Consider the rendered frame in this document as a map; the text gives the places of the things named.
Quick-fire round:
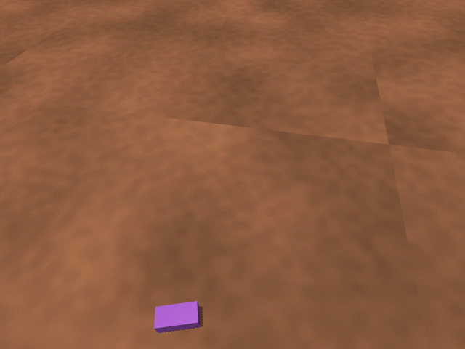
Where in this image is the carton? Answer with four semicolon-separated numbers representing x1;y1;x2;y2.
154;301;200;333

